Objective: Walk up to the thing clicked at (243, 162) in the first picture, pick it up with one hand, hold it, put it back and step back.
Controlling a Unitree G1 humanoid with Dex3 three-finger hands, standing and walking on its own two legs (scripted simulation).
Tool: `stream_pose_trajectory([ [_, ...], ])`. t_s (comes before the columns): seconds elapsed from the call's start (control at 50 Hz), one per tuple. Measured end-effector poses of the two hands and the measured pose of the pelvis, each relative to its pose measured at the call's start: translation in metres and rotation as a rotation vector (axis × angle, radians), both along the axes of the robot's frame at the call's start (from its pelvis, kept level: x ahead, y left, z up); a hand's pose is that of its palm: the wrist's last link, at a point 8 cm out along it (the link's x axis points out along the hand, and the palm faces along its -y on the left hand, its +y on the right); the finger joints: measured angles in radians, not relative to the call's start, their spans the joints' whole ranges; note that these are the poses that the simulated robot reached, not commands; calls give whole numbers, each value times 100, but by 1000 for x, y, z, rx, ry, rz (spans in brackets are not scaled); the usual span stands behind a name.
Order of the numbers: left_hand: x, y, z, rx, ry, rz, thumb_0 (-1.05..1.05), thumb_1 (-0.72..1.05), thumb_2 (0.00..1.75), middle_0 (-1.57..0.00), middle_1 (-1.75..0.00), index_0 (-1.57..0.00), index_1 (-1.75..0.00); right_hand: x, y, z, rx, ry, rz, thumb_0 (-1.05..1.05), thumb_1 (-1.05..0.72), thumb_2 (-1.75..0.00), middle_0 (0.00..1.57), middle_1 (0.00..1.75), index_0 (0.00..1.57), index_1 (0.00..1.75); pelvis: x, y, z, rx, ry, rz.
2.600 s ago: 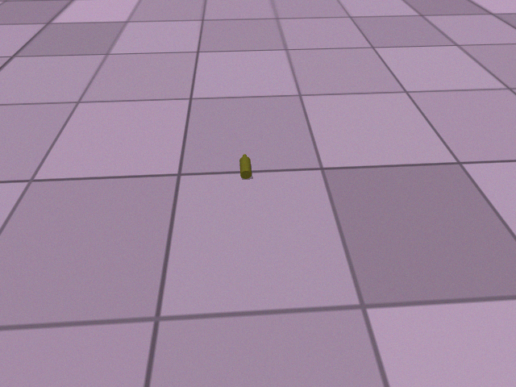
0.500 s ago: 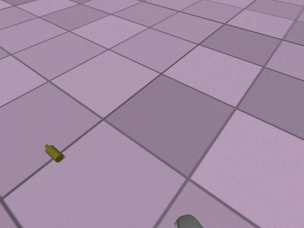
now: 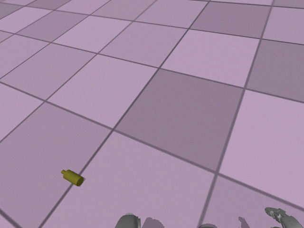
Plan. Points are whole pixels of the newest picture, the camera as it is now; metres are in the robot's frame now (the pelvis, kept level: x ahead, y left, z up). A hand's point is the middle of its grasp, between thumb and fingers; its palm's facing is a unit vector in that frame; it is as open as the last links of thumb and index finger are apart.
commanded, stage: walk up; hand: left
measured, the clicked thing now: (71, 176) +0.58 +0.62 -0.71
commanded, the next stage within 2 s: none
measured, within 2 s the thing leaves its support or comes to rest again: neither
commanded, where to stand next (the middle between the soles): +0.15 +0.61 m, yaw -32 degrees
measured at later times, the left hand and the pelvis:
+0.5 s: hand out of the picture +0.15 +0.52 -0.11, palm faces -0.19 -0.76 -0.62, open 7.4 cm; pelvis +0.04 +0.22 -0.02, yaw -10 degrees
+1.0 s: hand out of the picture +0.23 +0.75 -0.12, palm faces -0.30 -0.75 -0.59, open 7.4 cm; pelvis +0.05 +0.47 -0.01, yaw -18 degrees
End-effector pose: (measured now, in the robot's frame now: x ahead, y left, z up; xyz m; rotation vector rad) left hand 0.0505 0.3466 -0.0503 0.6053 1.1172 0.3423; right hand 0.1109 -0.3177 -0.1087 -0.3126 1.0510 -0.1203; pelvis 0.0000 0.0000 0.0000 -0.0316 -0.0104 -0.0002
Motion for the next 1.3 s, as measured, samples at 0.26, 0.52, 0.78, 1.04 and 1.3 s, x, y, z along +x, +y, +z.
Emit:
stream_pose_trajectory([
  [0.26, 60, 159, -28, 36, 51, -58, 1, 90, 90, -21, -30, -21, -30, 26, 129, 12, -68, -83, -69, 0, -90, -90, 20, 30, 20, 30, 25, 139, -16, 13, 5, -98],
  [0.52, 96, 211, -12, 14, -7, -187, 0, 90, 90, -21, -30, -21, -30, -33, 216, -26, -14, 95, -184, 1, -90, -90, 20, 30, 20, 30, 40, 227, -16, -6, -17, -173],
  [0.78, 132, 382, -14, 89, 0, -279, 1, 89, 90, -22, -30, -22, -30, -24, 331, -20, -89, -7, -224, 1, -90, -90, 20, 30, 20, 30, 46, 380, -37, 41, 8, -260],
  [1.04, 187, 434, -23, -43, -8, -364, 1, 90, 90, -21, -30, -21, -30, -110, 487, -11, -13, 131, -389, 1, -90, -90, 20, 30, 21, 31, 49, 483, -10, 19, 4, -337],
  [1.3, 179, 550, -11, 12, -28, -416, 1, 89, 90, -22, -30, -22, -30, -114, 585, -25, -5, 80, -435, 1, -90, -90, 20, 30, 20, 30, 39, 607, -17, 40, -38, -415],
])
